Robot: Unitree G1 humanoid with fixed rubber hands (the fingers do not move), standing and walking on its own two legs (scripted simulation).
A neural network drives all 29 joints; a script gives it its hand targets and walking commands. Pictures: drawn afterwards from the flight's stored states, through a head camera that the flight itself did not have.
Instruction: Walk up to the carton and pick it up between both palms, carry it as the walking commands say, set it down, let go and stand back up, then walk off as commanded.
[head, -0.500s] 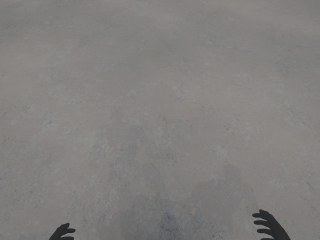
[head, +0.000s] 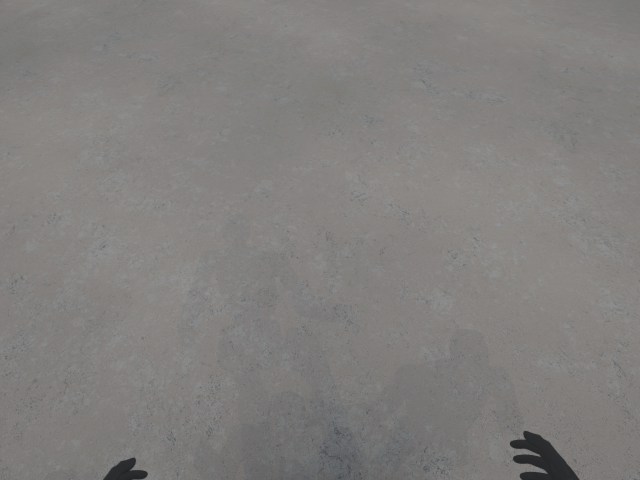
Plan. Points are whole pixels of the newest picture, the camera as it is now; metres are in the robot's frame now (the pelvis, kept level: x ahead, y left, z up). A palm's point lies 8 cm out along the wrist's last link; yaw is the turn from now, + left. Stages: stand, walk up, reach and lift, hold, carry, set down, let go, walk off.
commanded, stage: stand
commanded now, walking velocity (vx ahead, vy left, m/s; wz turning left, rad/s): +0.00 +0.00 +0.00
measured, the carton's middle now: out of the picture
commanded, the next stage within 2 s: walk up in 0.68 s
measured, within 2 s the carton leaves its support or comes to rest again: neither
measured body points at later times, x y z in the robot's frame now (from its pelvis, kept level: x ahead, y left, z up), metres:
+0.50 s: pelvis -0.01 +0.00 +0.01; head +0.00 -0.01 +0.46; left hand +0.07 +0.29 -0.11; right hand +0.11 -0.29 -0.10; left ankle +0.02 +0.13 -0.72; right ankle +0.02 -0.11 -0.72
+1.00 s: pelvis -0.02 +0.00 +0.01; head +0.00 -0.01 +0.46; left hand +0.06 +0.29 -0.11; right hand +0.09 -0.29 -0.11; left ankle +0.02 +0.13 -0.72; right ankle +0.02 -0.11 -0.72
